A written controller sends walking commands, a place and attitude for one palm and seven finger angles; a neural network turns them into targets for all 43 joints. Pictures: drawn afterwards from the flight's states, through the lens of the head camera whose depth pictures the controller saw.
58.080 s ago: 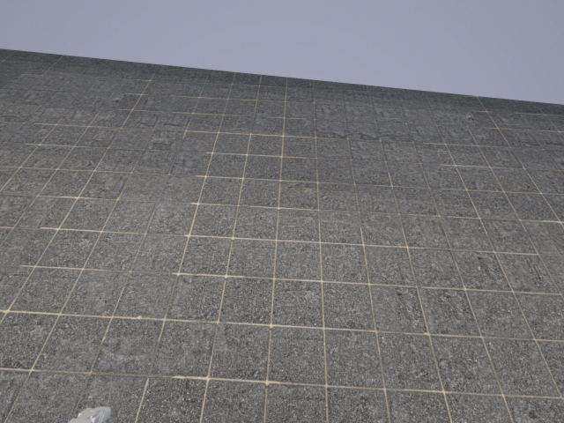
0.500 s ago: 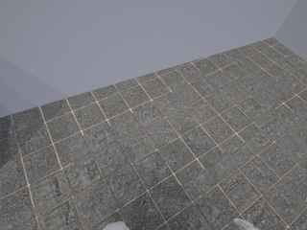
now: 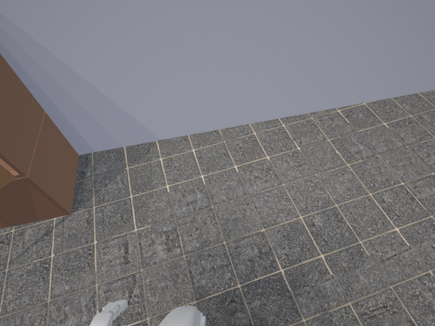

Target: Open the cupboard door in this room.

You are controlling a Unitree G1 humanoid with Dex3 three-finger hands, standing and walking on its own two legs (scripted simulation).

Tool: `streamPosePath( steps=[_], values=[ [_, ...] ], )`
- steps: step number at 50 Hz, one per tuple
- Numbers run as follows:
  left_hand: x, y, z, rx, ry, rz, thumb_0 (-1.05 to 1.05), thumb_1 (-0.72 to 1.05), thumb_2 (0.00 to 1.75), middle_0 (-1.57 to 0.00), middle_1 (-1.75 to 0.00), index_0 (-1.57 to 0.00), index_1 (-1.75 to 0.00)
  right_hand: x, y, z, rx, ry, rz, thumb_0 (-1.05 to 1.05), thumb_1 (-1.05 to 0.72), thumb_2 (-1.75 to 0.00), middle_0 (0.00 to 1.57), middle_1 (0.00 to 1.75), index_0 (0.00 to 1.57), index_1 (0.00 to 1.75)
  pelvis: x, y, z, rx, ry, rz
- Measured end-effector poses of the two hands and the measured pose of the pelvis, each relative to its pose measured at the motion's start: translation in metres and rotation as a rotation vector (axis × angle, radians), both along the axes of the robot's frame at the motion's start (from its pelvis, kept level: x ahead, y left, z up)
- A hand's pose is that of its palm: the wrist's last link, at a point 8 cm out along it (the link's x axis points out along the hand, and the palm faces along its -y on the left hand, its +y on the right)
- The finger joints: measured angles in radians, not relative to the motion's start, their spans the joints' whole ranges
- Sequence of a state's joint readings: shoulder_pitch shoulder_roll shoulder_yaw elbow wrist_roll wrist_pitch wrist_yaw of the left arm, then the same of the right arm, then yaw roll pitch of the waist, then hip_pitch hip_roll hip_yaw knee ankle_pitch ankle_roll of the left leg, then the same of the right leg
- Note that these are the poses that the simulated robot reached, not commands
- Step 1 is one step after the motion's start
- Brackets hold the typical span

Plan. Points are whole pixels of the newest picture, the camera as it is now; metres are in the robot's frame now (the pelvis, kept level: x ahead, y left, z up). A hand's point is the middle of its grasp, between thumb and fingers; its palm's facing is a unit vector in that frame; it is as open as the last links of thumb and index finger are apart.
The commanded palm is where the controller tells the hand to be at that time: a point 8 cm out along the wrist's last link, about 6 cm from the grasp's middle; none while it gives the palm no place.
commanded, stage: turn to face it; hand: left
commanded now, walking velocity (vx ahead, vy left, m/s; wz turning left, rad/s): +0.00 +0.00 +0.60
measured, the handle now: out of the picture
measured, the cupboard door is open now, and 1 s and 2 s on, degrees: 39 39 39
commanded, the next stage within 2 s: take the last steps up to it in 1.32 s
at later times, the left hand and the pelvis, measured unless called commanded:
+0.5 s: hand out of the picture +0.01 +0.27 -0.17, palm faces +0.34 -0.91 -0.24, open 7.4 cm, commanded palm none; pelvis +0.01 +0.04 +0.00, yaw +18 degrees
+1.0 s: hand out of the picture +0.01 +0.20 -0.15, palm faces +0.56 -0.79 -0.25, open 7.4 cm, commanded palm none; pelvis +0.05 +0.00 +0.01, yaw +36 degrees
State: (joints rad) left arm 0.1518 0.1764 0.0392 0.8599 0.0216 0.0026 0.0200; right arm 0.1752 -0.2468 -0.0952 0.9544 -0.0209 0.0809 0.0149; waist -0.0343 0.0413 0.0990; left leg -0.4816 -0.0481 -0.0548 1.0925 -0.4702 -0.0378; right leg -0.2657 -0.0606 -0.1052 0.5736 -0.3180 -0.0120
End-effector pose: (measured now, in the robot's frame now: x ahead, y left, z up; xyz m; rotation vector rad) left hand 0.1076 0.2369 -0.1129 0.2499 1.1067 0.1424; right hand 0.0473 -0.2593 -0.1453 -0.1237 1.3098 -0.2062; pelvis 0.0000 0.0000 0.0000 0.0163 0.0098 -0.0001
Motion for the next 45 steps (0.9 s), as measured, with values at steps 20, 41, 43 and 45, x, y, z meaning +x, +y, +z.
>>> streamPosePath(
  steps=[20,41,43,45],
  values=[
    [-0.134,0.065,-0.042,-0.057,0.223,0.374,0.01,0.91,0.90,-0.20,-0.30,-0.20,-0.30,0.141,0.077,0.031,-0.080,-0.174,0.386,0.00,-0.90,-0.90,0.19,0.30,0.20,0.30,0.011,0.037,-0.008,-0.025,0.008,0.264],
    [-0.071,0.042,-0.002,0.009,-0.044,0.483,0.01,0.90,0.90,-0.20,-0.30,-0.20,-0.30,0.141,0.059,-0.001,-0.009,0.016,0.487,0.01,-0.90,-0.90,0.20,0.30,0.20,0.30,0.038,0.005,-0.003,-0.020,0.020,0.499],
    [-0.081,0.031,0.001,0.008,-0.026,0.512,0.01,0.90,0.90,-0.20,-0.30,-0.20,-0.30,0.149,0.057,0.000,-0.007,0.026,0.509,0.01,-0.90,-0.90,0.20,0.30,0.20,0.30,0.040,0.002,0.000,-0.007,0.010,0.529],
    [-0.094,0.021,0.003,-0.001,0.001,0.546,0.01,0.90,0.90,-0.20,-0.30,-0.20,-0.30,0.160,0.058,0.002,-0.003,0.029,0.535,0.01,-0.90,-0.90,0.20,0.30,0.20,0.30,0.043,0.001,0.003,0.004,0.003,0.558]
  ],
)
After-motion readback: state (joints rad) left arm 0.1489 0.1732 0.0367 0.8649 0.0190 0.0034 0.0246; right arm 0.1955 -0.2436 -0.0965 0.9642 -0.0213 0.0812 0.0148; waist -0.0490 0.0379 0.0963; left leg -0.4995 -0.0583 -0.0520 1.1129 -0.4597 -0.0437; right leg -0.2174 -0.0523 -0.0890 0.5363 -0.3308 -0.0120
